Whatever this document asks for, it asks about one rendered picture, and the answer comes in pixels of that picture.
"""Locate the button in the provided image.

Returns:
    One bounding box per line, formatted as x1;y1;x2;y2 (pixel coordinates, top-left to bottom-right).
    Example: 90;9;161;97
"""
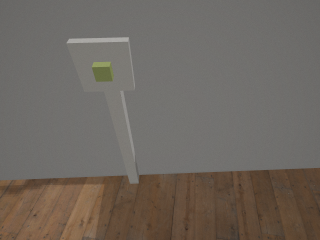
92;61;114;82

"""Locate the panel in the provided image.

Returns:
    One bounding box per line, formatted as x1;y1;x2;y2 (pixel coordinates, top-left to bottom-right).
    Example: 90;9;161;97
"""
66;37;139;184

